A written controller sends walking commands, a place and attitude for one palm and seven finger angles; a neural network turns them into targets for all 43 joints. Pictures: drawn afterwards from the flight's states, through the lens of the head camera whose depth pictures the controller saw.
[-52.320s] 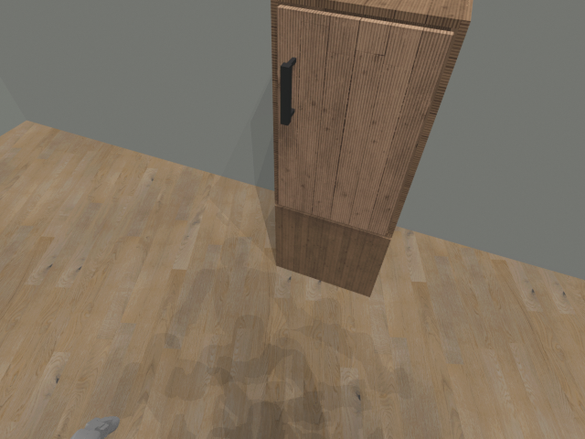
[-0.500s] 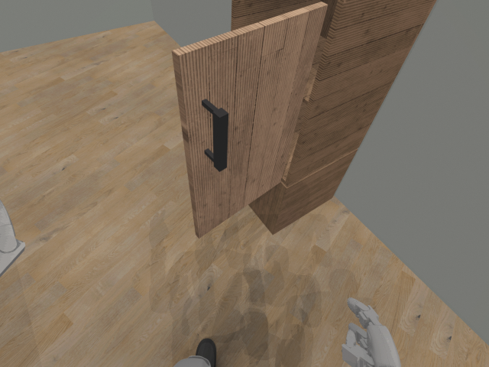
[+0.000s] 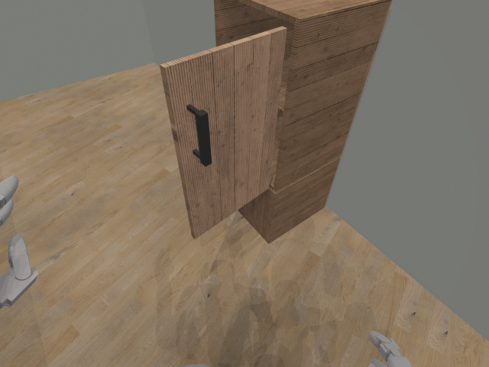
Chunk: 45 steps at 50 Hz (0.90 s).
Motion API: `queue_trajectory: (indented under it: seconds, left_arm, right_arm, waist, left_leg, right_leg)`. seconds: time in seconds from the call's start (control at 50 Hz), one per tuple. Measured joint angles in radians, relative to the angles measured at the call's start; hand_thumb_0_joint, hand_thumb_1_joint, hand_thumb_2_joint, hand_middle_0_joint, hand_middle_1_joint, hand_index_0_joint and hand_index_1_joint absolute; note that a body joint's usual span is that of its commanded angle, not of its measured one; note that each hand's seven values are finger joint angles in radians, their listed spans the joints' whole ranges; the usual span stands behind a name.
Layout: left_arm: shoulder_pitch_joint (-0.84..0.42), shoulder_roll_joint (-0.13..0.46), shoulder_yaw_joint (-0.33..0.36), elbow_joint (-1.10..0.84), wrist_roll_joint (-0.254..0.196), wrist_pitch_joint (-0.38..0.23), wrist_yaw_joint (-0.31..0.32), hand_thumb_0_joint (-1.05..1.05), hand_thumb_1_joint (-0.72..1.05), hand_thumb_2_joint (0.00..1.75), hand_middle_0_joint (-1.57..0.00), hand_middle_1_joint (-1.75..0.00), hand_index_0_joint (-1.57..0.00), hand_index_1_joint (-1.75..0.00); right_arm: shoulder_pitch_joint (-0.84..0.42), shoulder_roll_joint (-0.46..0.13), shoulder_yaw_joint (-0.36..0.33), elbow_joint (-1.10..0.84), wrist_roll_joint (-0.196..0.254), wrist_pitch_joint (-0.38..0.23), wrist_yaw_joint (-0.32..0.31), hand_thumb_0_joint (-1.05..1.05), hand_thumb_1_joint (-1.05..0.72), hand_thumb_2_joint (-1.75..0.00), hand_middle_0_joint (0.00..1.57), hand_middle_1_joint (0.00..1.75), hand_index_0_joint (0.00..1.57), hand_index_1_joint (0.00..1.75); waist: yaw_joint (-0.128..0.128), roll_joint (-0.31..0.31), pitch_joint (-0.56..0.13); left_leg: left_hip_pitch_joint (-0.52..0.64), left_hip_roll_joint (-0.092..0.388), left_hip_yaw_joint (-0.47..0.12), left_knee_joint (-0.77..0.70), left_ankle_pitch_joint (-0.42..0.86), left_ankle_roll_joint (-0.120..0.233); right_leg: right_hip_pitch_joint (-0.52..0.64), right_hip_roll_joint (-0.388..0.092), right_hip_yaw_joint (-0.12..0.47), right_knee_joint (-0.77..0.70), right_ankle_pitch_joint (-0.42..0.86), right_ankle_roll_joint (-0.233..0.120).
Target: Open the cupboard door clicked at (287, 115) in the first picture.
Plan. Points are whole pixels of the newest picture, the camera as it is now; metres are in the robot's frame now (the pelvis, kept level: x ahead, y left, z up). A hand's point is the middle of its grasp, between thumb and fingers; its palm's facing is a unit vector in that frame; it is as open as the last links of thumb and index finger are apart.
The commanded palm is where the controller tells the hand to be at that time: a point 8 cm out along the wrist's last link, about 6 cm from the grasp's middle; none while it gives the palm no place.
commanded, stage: stop stepping back and stand still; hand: left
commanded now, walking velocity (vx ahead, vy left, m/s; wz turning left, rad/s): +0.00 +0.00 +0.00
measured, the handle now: (199, 135) +0.60 +0.16 +0.05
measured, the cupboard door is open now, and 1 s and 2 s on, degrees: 96 96 96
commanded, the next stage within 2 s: let the arm hang, fingers relaxed in 0.86 s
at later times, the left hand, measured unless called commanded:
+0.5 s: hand out of the picture +0.13 +0.29 +0.16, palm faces +0.49 -0.74 -0.46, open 7.4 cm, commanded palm +0.07 +0.31 +0.18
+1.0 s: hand out of the picture +0.12 +0.29 +0.12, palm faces +0.41 -0.78 -0.47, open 7.4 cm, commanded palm none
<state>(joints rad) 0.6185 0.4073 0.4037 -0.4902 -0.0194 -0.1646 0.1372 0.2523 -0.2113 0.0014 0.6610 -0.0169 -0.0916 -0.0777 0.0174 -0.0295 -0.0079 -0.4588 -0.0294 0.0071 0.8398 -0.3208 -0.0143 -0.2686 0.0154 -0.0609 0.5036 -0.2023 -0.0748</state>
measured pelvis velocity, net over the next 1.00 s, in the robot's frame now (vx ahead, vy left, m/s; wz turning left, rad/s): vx -0.08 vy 0.02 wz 0.07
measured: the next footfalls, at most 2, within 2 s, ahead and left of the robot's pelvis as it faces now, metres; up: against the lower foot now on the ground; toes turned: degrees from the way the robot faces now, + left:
left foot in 0.18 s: -0.01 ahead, +0.13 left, +0.00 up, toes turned +3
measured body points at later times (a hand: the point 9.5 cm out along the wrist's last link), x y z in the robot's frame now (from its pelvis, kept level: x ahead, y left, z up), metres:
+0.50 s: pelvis -0.06 +0.01 +0.00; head -0.07 +0.00 +0.45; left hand +0.09 +0.32 +0.19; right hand +0.10 -0.22 -0.09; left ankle -0.05 +0.13 -0.74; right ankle +0.04 -0.07 -0.74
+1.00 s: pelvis -0.08 +0.02 -0.01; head -0.08 +0.01 +0.44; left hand +0.10 +0.33 +0.14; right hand +0.09 -0.22 -0.10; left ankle -0.05 +0.13 -0.74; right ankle +0.04 -0.07 -0.73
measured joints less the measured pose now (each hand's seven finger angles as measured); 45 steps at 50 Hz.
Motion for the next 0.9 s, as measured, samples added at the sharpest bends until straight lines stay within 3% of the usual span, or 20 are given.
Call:
queue_trajectory:
  seconds: [0.06,0.16,0.24,0.36,0.52,0.66,0.76,0.8,0.9]
  left_arm:
    - [-0.056,-0.028,-0.01,0.052,0.012,-0.016,0.01,0.01,0.89,0.9,-0.21,-0.3,-0.22,-0.3]
    - [-0.144,-0.061,-0.019,0.098,0.019,-0.02,0.032,0.01,0.89,0.9,-0.21,-0.3,-0.22,-0.3]
    - [-0.125,-0.04,-0.002,0.062,0.01,-0.024,0.03,0.01,0.89,0.9,-0.21,-0.3,-0.21,-0.3]
    - [-0.073,0.003,0.016,0.039,0.01,-0.049,0.016,0.01,0.89,0.9,-0.21,-0.3,-0.22,-0.3]
    - [-0.118,-0.042,-0.006,0.112,0.016,-0.034,0.019,0.01,0.89,0.9,-0.21,-0.3,-0.22,-0.3]
    - [-0.11,-0.038,-0.019,0.078,0.03,-0.01,0.019,0.02,0.89,0.9,-0.21,-0.3,-0.22,-0.3]
    - [-0.096,-0.004,0.014,0.061,0.03,-0.04,0.02,0.01,0.89,0.9,-0.21,-0.3,-0.22,-0.3]
    - [-0.098,-0.014,0.014,0.075,0.031,-0.05,0.017,0.01,0.89,0.9,-0.21,-0.3,-0.22,-0.3]
    - [-0.117,-0.04,-0.005,0.096,0.028,-0.051,0.018,0.01,0.89,0.9,-0.21,-0.3,-0.22,-0.3]
  right_arm:
    - [0.027,0.0,0.003,0.029,0.0,-0.001,-0.013,0.02,-0.91,-0.9,0.2,0.3,0.21,0.3]
    - [0.038,-0.023,-0.002,0.028,0.001,-0.035,-0.025,0.02,-0.91,-0.9,0.2,0.3,0.21,0.3]
    - [0.003,-0.008,0.001,0.001,0.007,-0.042,-0.009,0.02,-0.91,-0.9,0.2,0.3,0.21,0.3]
    - [-0.003,0.01,0.016,-0.042,0.013,-0.057,0.01,0.02,-0.91,-0.9,0.2,0.3,0.21,0.3]
    - [-0.016,-0.001,0.016,-0.012,0.008,-0.035,0.016,0.01,-0.91,-0.9,0.21,0.3,0.21,0.3]
    - [0.026,0.011,0.016,-0.021,0.012,-0.038,0.002,0.02,-0.91,-0.9,0.2,0.3,0.21,0.3]
    - [0.03,0.021,0.017,-0.019,0.01,-0.04,0.005,0.02,-0.91,-0.9,0.2,0.3,0.21,0.3]
    - [0.022,0.013,0.013,-0.012,0.007,-0.04,0.009,0.02,-0.91,-0.9,0.2,0.3,0.21,0.3]
    - [-0.012,-0.007,-0.001,0.008,0.007,-0.03,0.012,0.02,-0.91,-0.9,0.2,0.3,0.21,0.3]
  waist:
    - [0.008,-0.011,-0.03]
    - [-0.011,0.027,-0.041]
    - [-0.015,0.001,0.01]
    - [-0.014,0.016,0.014]
    - [0.003,0.048,0.01]
    - [-0.02,0.016,0.028]
    - [-0.022,0.003,0.039]
    - [-0.016,0.02,0.035]
    - [-0.01,0.043,0.024]
  left_leg:
    - [0.051,0.03,0.016,0.009,-0.019,0.004]
    - [0.245,0.066,0.006,-0.286,-0.032,0.035]
    - [0.287,0.048,0.025,-0.36,0.044,0.002]
    - [0.287,0.042,0.04,-0.364,0.062,0.004]
    - [0.219,0.042,0.018,-0.301,0.028,0.025]
    - [0.255,0.014,0.013,-0.369,0.1,0.027]
    - [0.257,0.002,0.008,-0.343,0.089,0.021]
    - [0.243,0.011,0.007,-0.32,0.073,0.02]
    - [0.176,0.023,0.001,-0.231,-0.043,0.03]
  right_leg:
    - [-0.004,-0.005,-0.01,-0.028,0.015,-0.001]
    - [-0.03,0.011,-0.059,-0.041,0.04,0.001]
    - [-0.031,-0.005,-0.039,-0.038,0.063,0.016]
    - [-0.031,-0.009,-0.023,-0.049,0.084,0.027]
    - [-0.059,0.009,-0.017,-0.074,0.096,0.026]
    - [-0.064,-0.001,0.019,-0.025,-0.004,0.084]
    - [-0.05,-0.004,0.027,-0.037,0.117,0.05]
    - [-0.052,0.006,0.025,-0.041,0.119,0.031]
    - [-0.083,0.02,0.017,-0.054,0.117,0.022]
